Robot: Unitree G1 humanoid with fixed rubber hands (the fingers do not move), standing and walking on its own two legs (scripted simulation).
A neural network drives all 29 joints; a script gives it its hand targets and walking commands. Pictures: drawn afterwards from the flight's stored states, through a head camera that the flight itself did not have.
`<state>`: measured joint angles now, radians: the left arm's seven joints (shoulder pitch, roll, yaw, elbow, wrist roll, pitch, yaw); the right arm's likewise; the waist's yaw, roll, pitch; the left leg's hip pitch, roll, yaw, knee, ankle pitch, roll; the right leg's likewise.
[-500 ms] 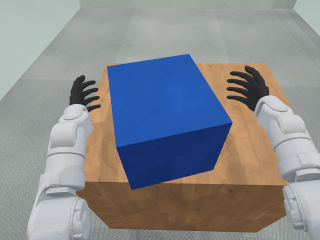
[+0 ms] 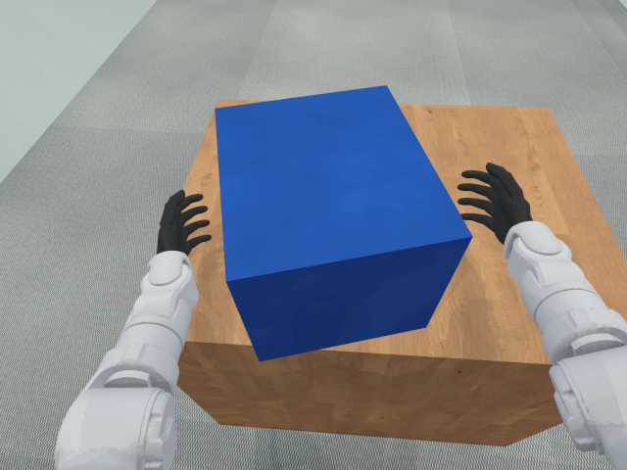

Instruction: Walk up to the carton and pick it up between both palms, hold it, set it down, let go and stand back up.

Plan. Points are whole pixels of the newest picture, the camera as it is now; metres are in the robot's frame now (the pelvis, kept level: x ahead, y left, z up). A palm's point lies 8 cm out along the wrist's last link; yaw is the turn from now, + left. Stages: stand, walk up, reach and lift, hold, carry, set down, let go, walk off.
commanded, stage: reach and lift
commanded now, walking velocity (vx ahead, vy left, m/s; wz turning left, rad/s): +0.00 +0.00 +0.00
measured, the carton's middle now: (323, 221) +0.47 +0.07 +0.02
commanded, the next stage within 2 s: none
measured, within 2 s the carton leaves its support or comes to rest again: neither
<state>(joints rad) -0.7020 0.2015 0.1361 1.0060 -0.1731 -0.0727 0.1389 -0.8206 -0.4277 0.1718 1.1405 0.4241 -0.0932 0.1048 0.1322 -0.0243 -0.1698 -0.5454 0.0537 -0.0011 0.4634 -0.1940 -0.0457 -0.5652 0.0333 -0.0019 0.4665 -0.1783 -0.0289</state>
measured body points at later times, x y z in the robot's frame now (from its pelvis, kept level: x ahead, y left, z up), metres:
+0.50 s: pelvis +0.00 -0.01 -0.01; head +0.10 -0.02 +0.43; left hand +0.41 +0.24 +0.03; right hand +0.48 -0.15 +0.04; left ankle +0.00 +0.15 -0.73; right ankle +0.01 -0.10 -0.73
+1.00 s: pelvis +0.00 -0.01 -0.01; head +0.09 -0.02 +0.43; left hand +0.40 +0.23 +0.03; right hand +0.47 -0.13 +0.03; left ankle +0.00 +0.15 -0.73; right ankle +0.01 -0.10 -0.73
